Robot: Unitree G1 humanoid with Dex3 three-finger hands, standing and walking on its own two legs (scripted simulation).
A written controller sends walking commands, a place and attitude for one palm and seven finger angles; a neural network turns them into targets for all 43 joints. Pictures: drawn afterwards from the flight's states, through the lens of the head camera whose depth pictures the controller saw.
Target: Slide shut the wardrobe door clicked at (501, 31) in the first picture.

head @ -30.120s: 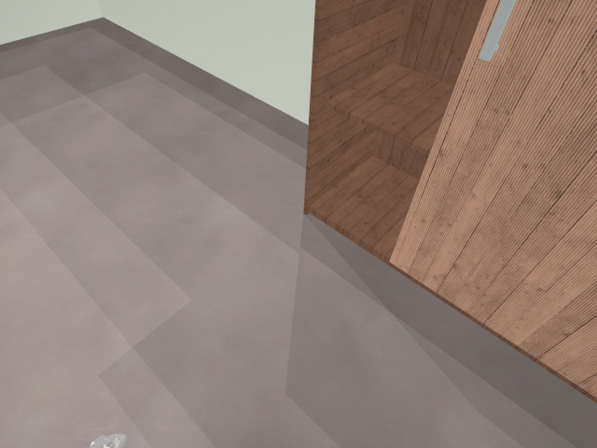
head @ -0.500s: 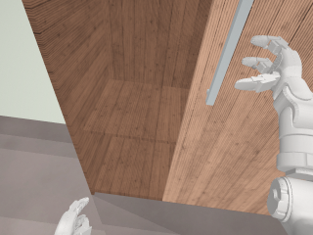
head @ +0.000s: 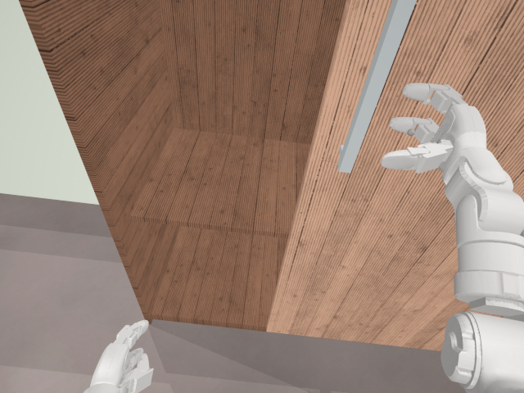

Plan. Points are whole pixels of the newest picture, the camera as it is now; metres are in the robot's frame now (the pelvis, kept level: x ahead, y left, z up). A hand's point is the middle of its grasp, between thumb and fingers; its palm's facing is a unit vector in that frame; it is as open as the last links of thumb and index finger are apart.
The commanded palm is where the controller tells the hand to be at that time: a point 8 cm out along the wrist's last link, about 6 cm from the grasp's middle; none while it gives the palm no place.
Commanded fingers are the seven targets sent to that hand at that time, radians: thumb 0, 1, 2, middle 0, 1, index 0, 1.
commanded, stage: move the hooked fingers beside the handle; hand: right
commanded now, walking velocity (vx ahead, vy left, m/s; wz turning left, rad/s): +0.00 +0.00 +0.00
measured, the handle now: (368, 88) +0.49 -0.11 +0.27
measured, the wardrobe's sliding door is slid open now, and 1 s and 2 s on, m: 0.44 0.44 0.44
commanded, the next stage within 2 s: feel for the door with the fingertips in 1.48 s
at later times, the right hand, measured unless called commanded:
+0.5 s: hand (420, 125) +0.40 -0.17 +0.26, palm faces +0.06 +1.00 -0.02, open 14.0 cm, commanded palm +0.39 -0.23 +0.25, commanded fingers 0.00 0.50 -0.30 0.30 1.20 0.30 1.20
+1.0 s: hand (431, 130) +0.42 -0.19 +0.25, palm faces +0.10 +0.99 -0.04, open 14.0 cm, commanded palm +0.40 -0.24 +0.25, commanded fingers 0.00 0.50 -0.30 0.30 1.20 0.30 1.20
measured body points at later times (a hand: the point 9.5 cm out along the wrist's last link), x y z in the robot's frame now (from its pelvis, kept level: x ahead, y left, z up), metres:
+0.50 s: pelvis +0.00 +0.00 +0.00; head -0.02 +0.02 +0.45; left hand +0.17 +0.24 -0.09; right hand +0.40 -0.22 +0.27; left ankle +0.01 +0.10 -0.74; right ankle -0.03 -0.10 -0.74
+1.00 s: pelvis +0.00 +0.00 +0.00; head -0.01 +0.02 +0.45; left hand +0.16 +0.25 -0.10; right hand +0.41 -0.25 +0.25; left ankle +0.01 +0.10 -0.74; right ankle -0.03 -0.10 -0.74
